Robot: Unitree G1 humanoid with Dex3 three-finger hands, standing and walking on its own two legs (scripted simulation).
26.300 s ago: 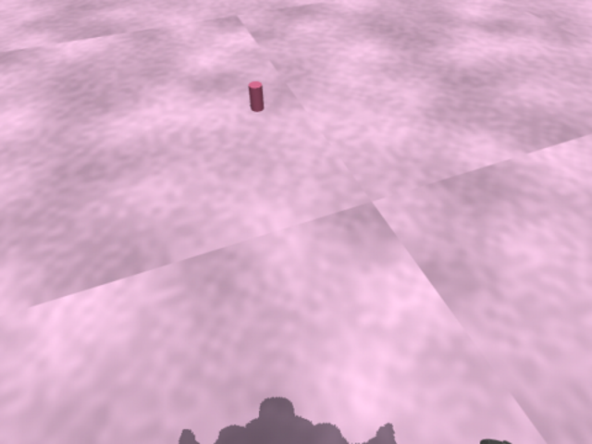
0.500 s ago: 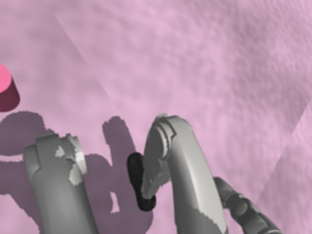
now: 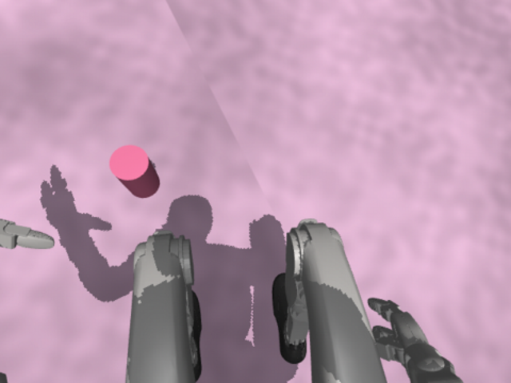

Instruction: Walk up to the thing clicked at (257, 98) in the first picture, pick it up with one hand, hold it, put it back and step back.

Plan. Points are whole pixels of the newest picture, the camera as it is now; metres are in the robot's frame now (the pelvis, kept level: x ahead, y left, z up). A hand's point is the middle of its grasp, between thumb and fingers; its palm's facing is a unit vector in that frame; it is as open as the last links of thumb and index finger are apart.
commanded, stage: home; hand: left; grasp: from the side
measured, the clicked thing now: (137, 173) +0.49 +0.24 -0.33
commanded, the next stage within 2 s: none
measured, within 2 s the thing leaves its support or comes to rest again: neither
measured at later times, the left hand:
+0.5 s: hand out of the picture +0.28 +0.25 +0.12, palm faces +0.22 -0.90 -0.39, open 17.3 cm
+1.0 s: hand out of the picture +0.23 +0.20 +0.26, palm faces +0.21 -0.93 -0.30, open 17.5 cm
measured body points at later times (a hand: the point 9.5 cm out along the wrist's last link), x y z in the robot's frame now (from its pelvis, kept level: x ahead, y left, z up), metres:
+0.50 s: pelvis +0.06 -0.01 +0.23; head +0.16 +0.02 +0.66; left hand +0.27 +0.30 +0.15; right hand +0.25 -0.26 +0.14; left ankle +0.08 +0.11 -0.37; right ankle +0.11 -0.13 -0.37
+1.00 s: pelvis +0.09 +0.00 +0.31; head +0.10 +0.01 +0.76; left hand +0.22 +0.25 +0.28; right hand +0.28 -0.21 +0.25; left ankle +0.08 +0.11 -0.37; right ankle +0.11 -0.13 -0.37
